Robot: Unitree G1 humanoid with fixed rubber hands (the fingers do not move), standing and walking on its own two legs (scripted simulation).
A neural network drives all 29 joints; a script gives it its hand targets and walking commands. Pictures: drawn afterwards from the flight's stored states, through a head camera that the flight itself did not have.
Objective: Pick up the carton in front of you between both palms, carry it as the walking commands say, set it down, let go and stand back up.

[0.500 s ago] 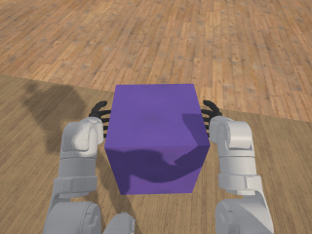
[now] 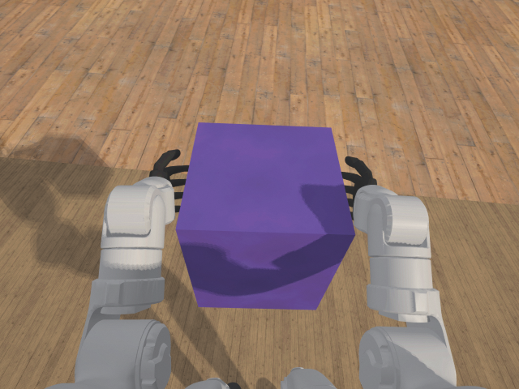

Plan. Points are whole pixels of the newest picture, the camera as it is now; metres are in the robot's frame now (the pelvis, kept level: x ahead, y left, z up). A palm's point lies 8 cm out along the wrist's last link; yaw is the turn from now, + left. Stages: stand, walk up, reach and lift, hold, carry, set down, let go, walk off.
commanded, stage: carry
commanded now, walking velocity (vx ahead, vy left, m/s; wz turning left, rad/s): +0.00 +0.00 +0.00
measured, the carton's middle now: (261, 222) +0.36 -0.01 +0.01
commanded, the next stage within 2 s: none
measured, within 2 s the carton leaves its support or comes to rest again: neither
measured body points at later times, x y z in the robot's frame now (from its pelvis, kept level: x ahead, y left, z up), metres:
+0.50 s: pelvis +0.07 -0.04 -0.01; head +0.06 -0.04 +0.44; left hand +0.42 +0.12 +0.11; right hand +0.43 -0.18 +0.11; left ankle +0.06 +0.04 -0.73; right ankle +0.07 -0.14 -0.73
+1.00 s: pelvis +0.20 -0.08 -0.04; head +0.20 -0.09 +0.41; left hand +0.57 +0.06 +0.08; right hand +0.57 -0.24 +0.07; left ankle +0.07 +0.03 -0.70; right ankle +0.24 -0.15 -0.76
